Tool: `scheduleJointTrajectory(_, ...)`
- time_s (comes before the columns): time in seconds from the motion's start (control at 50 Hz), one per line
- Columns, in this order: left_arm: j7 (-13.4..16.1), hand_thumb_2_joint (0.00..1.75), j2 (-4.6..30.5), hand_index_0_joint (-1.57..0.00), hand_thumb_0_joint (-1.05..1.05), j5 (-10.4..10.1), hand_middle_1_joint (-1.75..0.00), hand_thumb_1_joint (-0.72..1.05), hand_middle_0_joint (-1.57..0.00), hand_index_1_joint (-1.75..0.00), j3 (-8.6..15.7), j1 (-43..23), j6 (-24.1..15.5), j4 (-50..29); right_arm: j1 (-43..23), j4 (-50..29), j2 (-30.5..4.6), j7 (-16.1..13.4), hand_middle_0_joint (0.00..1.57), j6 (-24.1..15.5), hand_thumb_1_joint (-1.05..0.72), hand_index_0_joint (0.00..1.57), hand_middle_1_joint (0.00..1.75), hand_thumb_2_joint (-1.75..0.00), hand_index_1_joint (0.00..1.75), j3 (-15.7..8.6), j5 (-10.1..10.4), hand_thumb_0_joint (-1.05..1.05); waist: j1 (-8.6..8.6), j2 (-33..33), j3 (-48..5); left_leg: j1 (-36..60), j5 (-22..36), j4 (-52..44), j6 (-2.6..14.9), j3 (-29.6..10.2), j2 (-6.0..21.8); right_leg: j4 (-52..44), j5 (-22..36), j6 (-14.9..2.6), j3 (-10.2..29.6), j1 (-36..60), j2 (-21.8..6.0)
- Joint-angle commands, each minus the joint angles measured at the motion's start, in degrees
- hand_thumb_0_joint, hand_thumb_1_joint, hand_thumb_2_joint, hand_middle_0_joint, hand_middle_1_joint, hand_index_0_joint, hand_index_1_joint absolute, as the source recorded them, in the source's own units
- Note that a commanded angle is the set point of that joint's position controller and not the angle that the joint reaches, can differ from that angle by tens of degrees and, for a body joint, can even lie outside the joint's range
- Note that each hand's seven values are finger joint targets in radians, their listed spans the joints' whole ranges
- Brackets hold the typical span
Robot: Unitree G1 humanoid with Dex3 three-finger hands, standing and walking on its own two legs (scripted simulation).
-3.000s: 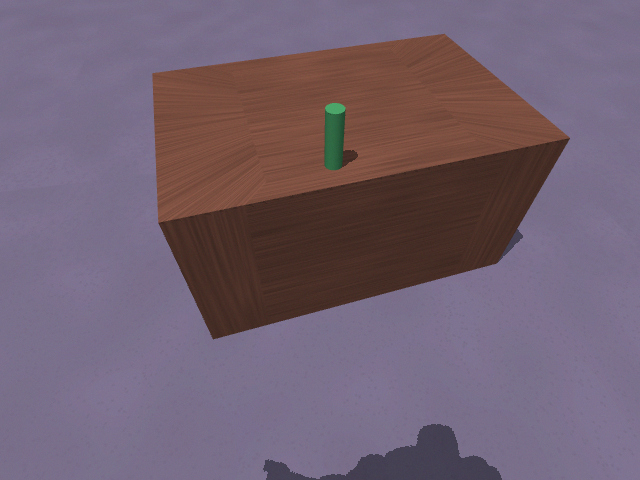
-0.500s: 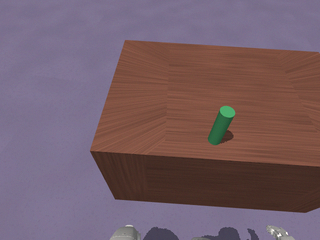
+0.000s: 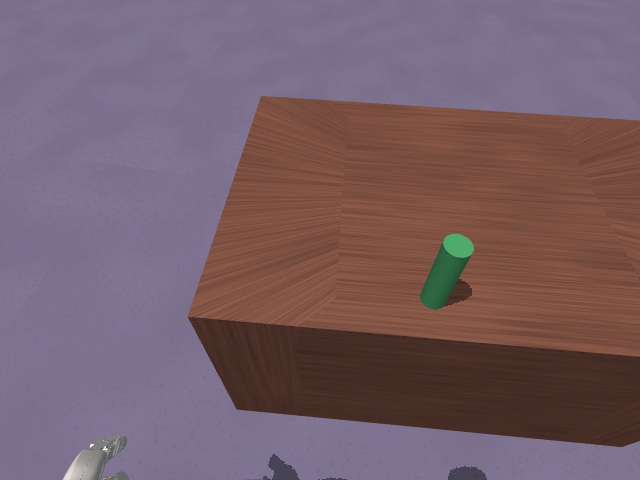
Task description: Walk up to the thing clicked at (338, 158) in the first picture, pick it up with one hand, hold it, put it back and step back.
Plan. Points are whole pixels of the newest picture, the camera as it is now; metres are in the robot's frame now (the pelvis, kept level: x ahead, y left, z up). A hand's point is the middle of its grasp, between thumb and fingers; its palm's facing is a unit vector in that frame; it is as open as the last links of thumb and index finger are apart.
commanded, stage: walk up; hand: right
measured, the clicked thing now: (444, 274) +0.44 -0.20 -0.09
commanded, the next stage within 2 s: stand in 0.62 s
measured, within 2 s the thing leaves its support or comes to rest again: neither
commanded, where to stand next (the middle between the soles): +0.06 +0.00 m, yaw -1 degrees
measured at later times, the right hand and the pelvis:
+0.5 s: hand out of the picture +0.11 -0.25 -0.15, palm faces -0.06 +0.94 -0.33, open 7.4 cm; pelvis +0.00 +0.00 +0.01, yaw +2 degrees
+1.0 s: hand out of the picture +0.11 -0.26 -0.15, palm faces -0.03 +0.94 -0.34, open 7.4 cm; pelvis +0.02 -0.01 +0.01, yaw +0 degrees
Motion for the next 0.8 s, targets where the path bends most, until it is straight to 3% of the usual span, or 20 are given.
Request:
scheduleJointTrajectory(0.0, 0.4, 0.90, 12.3, -0.20, 0.00, -0.1, -0.30, 0.90, -0.20, -0.30, 2.8, -0.9, -1.1, -1.6, -4.1, -2.9, -13.3, -0.7, 0.20, -1.4, -0.90, 0.20, 0.30, -0.90, 0.30, -2.7, -0.3, 0.00, 1.53, 3.1, -8.9, 2.6, 9.4, -7.7, 3.19, -7.0, 6.2, -5.2, 5.1, -4.21, 3.2, 3.5, -3.2)
scheduleJointTrajectory(0.18, 0.2, 0.90, 12.2, -0.20, 0.00, 0.8, -0.30, 0.90, -0.20, -0.30, 2.9, -1.7, -1.4, -0.1, -5.0, -2.4, -12.8, -0.5, 0.20, -0.9, -0.90, 0.20, 0.30, -0.90, 0.30, -3.0, -0.4, 0.00, 0.44, 1.3, -6.9, 1.9, 1.0, -9.7, 2.71, -6.8, 5.4, -9.8, 1.5, -3.97, 3.4, 2.4, -4.0)
scheduleJointTrajectory(0.38, 0.3, 0.90, 12.1, -0.20, 0.00, 0.8, -0.30, 0.90, -0.20, -0.30, 3.4, 0.2, -1.7, 0.5, -5.1, -2.4, -12.1, -0.4, 0.20, -0.8, -0.90, 0.20, 0.30, -0.90, 0.30, -2.8, -0.3, 0.00, 0.75, 0.1, -7.6, 4.3, 7.8, -7.6, 2.24, -6.1, 4.9, -10.9, 3.6, -3.75, 3.2, 2.0, -4.6)
scheduleJointTrajectory(0.58, 0.4, 0.90, 11.8, -0.20, 0.00, 0.9, -0.30, 0.90, -0.20, -0.30, 3.6, 1.1, -1.4, -0.1, -4.9, -2.6, -12.2, -0.6, 0.20, -0.5, -0.90, 0.20, 0.30, -0.90, 0.30, -3.1, -0.3, 0.00, 0.76, 0.2, -8.2, 4.3, 10.7, -7.7, 2.30, -6.5, 4.8, -10.0, 5.9, -3.60, 2.2, 3.7, -4.5)
scheduleJointTrajectory(0.6, 0.4, 0.90, 10.3, -0.20, 0.00, 0.6, -0.30, 0.90, -0.20, -0.30, 3.0, 2.6, -1.1, 1.2, -4.0, -2.1, -11.2, -0.8, 0.20, -0.8, -0.90, 0.20, 0.30, -0.90, 0.30, -2.4, -0.7, 0.00, 0.93, -1.3, -9.6, 6.5, 8.9, -9.0, 2.47, -6.6, 6.0, -11.3, 3.0, -3.34, 3.1, 2.9, -4.6)
scheduleJointTrajectory(0.68, 0.3, 0.90, 10.5, -0.20, 0.00, 0.7, -0.30, 0.90, -0.20, -0.30, 2.8, 2.3, -1.2, 1.2, -4.0, -1.9, -12.2, -1.0, 0.20, -1.3, -0.90, 0.20, 0.30, -0.90, 0.30, -2.4, -0.7, 0.00, 0.81, 1.1, -7.4, 5.3, 7.9, -10.2, 2.24, -6.5, 5.9, -11.6, 4.1, -3.14, 3.3, 3.4, -4.5)
scheduleJointTrajectory(0.78, 0.3, 0.90, 10.8, -0.20, 0.00, 0.7, -0.30, 0.90, -0.20, -0.30, 2.9, 2.9, -1.4, 1.5, -3.9, -1.9, -11.7, -1.2, 0.20, -1.7, -0.90, 0.20, 0.30, -0.90, 0.30, -2.3, -0.5, 0.00, 1.13, 1.1, -8.6, 7.0, 15.1, -9.5, 2.01, -5.7, 6.5, -11.3, 8.7, -2.93, 3.2, 4.9, -4.7)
